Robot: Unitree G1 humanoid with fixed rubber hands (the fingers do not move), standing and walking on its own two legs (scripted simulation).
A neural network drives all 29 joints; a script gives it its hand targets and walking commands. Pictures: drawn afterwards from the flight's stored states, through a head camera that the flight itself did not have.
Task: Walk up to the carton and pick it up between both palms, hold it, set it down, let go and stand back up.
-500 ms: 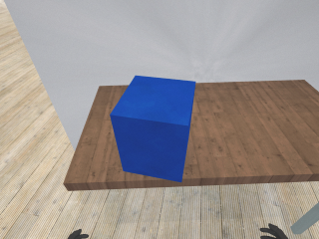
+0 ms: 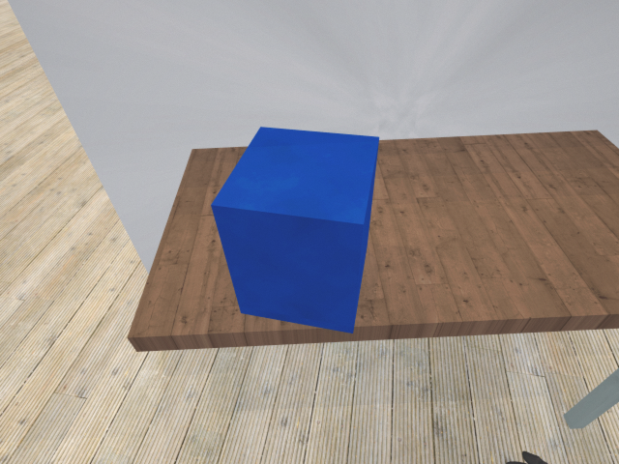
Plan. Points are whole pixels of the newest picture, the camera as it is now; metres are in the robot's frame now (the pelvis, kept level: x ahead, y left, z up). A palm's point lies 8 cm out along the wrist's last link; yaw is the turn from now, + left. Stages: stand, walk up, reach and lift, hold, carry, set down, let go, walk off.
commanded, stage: stand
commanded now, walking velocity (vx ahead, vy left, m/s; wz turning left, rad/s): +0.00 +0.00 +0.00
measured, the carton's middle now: (306, 229) +0.48 +0.02 +0.04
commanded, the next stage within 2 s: none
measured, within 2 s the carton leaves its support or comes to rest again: neither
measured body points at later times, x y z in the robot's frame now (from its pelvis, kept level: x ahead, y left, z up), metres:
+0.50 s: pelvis +0.00 +0.00 +0.00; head -0.03 -0.01 +0.45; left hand +0.08 +0.28 -0.12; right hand +0.10 -0.29 -0.11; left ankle +0.02 +0.14 -0.73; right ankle +0.02 -0.12 -0.73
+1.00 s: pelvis -0.01 +0.00 +0.00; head -0.02 -0.01 +0.45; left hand +0.06 +0.28 -0.13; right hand +0.08 -0.29 -0.12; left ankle +0.02 +0.14 -0.73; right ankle +0.02 -0.12 -0.73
